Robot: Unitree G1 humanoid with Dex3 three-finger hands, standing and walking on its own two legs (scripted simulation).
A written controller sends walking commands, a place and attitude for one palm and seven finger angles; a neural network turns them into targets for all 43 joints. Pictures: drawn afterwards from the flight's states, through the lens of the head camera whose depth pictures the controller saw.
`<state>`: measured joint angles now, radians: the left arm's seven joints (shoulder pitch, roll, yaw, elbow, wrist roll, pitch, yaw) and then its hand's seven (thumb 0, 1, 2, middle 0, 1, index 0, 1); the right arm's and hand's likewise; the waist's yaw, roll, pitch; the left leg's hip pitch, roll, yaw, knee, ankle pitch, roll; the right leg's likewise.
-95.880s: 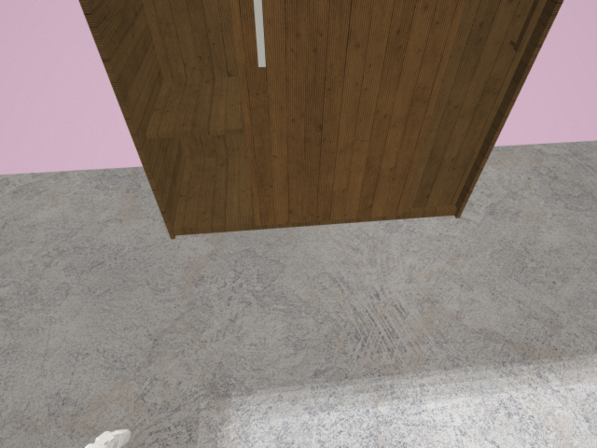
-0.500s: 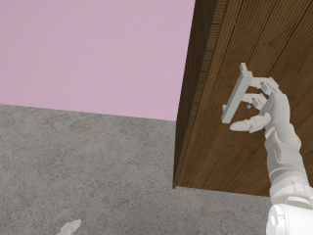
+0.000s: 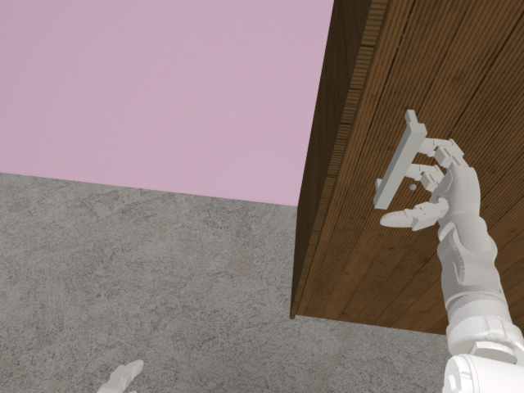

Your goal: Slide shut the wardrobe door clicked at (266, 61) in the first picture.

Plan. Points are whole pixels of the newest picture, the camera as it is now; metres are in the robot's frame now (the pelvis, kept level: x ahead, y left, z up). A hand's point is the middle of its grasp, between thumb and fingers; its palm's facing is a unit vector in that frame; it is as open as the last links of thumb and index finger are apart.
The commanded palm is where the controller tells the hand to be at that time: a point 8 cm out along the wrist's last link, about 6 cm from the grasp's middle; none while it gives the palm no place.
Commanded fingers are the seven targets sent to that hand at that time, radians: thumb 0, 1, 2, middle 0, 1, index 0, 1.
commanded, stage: slide the fingers in behind the handle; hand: right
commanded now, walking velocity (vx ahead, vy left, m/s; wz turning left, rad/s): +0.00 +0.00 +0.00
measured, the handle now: (394, 162) +0.47 -0.16 +0.12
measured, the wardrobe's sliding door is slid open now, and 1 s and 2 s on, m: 0.00 0.00 0.00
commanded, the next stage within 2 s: grip the handle and tug to test in 1.30 s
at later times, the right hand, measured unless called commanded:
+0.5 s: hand (391, 183) +0.42 -0.14 +0.12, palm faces +0.02 +1.00 -0.03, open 14.0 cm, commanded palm +0.39 -0.19 +0.12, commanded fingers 0.00 0.50 -0.30 0.30 1.20 0.30 1.20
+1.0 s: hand (384, 185) +0.42 -0.13 +0.12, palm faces +0.03 +1.00 -0.03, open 14.0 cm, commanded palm +0.39 -0.18 +0.12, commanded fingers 0.00 0.50 -0.30 0.30 1.20 0.30 1.20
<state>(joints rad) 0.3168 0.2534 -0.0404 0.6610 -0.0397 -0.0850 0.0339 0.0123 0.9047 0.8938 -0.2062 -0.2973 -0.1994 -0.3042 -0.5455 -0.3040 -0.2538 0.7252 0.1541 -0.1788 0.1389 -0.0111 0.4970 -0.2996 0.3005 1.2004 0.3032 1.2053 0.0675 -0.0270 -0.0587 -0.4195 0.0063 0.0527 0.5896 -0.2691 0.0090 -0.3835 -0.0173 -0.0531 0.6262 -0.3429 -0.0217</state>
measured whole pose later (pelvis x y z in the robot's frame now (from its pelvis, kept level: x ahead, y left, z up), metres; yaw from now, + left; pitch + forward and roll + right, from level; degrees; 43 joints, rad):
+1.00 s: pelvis +0.00 +0.00 +0.00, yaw +0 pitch +5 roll +1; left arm 0.29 0.25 -0.03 0.68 -0.04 -0.08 0.02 0.01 0.91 0.89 -0.21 -0.30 -0.20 -0.30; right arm -0.52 -0.21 -0.16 0.65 0.13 -0.14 0.04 -0.01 0.50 -0.30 0.30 1.20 0.29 1.20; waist 0.05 -0.03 -0.05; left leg -0.39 0.01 0.06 0.58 -0.27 0.01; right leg -0.35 -0.02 -0.05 0.60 -0.34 -0.02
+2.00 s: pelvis +0.01 +0.00 +0.00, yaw +0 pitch +5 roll +1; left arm 0.29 0.24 -0.03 0.68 -0.03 -0.08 0.02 0.01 0.91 0.89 -0.21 -0.30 -0.20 -0.30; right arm -0.53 -0.21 -0.16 0.65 0.13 -0.13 0.03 0.00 -0.50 -0.73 0.40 1.34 0.40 1.34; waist 0.06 -0.03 -0.06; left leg -0.39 0.01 0.05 0.57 -0.27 0.00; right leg -0.35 -0.01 -0.05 0.60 -0.34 -0.02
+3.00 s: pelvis +0.05 +0.00 +0.01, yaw +1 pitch +6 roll +1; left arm 0.29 0.23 -0.01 0.63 -0.03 -0.10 -0.01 0.01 0.91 0.89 -0.20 -0.30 -0.20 -0.30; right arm -0.24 -0.17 -0.13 0.26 0.14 -0.03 0.01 0.02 -0.76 -0.77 0.31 1.38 0.29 1.40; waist 0.04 -0.04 -0.08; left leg -0.31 -0.01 0.03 0.51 -0.30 0.00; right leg -0.26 -0.02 -0.07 0.54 -0.36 -0.02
